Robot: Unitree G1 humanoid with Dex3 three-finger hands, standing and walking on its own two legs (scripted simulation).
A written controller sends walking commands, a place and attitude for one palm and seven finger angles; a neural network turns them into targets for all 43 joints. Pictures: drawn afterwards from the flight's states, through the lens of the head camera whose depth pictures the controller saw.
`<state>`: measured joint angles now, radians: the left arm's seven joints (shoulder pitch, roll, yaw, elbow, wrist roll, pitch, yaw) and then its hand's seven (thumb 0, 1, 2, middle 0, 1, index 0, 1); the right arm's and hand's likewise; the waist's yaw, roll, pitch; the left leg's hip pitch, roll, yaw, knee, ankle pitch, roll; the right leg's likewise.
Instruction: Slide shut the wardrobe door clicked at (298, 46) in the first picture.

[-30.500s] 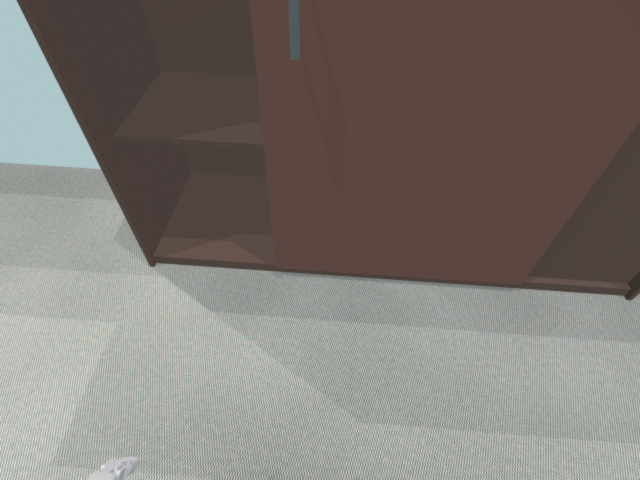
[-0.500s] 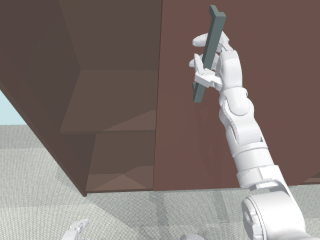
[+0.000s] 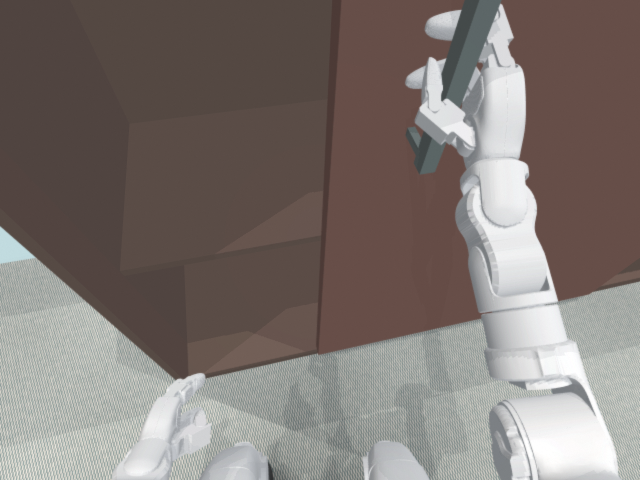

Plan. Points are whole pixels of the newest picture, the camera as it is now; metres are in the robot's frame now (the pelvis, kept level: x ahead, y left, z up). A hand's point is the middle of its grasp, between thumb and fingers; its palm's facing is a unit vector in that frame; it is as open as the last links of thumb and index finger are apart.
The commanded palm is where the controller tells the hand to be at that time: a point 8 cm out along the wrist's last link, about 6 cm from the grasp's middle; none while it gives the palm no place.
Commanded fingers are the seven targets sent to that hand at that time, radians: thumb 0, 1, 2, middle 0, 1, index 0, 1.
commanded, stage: step sideways, sliding the door along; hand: right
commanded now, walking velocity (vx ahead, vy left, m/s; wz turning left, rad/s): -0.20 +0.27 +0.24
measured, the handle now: (443, 74) +0.45 -0.13 +0.24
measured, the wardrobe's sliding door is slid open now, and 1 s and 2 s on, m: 0.38 0.02 0.00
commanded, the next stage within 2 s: stop walking and hold the door there in 1.46 s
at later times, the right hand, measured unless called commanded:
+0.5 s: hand (255, 133) +0.38 +0.05 +0.23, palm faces -0.07 +1.00 -0.01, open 6.0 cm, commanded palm +0.35 +0.04 +0.25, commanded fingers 0.00 -0.90 -0.90 0.45 1.40 0.45 1.40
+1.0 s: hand (27, 172) +0.34 +0.23 +0.23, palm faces -0.24 +0.96 -0.13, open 6.6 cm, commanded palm +0.32 +0.18 +0.25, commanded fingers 0.00 -0.90 -0.90 0.45 1.40 0.45 1.40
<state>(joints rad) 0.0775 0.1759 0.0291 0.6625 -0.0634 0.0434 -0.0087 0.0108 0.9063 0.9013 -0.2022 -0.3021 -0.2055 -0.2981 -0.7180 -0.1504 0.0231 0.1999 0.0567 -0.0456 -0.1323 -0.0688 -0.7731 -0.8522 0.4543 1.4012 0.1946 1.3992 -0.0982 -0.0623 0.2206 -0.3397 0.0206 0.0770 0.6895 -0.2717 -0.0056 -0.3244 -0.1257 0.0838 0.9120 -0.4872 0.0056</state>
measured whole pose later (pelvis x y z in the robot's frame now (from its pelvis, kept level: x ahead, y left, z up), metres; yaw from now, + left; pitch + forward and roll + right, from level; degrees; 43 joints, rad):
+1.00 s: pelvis +0.00 +0.24 +0.01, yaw +9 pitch -2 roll -3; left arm 0.04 0.18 0.06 0.57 -0.03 0.06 -0.01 0.01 0.91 0.90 -0.20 -0.30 -0.20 -0.30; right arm -0.27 -0.20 0.10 -0.30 0.05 -0.07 -0.11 -0.03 -0.70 -0.74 0.42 1.40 0.20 1.29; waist 0.01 0.04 0.17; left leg -0.43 -0.07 -0.01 0.79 -0.34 0.03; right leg -0.23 -0.09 -0.15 0.53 -0.27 0.04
